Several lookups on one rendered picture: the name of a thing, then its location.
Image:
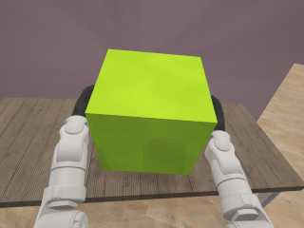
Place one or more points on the robot right forearm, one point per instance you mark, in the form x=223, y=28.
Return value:
x=237, y=201

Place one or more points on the robot left forearm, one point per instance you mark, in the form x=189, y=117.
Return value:
x=66, y=185

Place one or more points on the left robot hand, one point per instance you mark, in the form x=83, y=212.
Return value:
x=82, y=103

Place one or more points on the carton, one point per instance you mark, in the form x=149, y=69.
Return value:
x=150, y=112

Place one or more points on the left robot upper arm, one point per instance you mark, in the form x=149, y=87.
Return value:
x=66, y=219

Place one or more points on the right robot hand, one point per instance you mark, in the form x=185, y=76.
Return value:
x=219, y=114

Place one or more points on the table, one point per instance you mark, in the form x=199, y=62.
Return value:
x=30, y=131

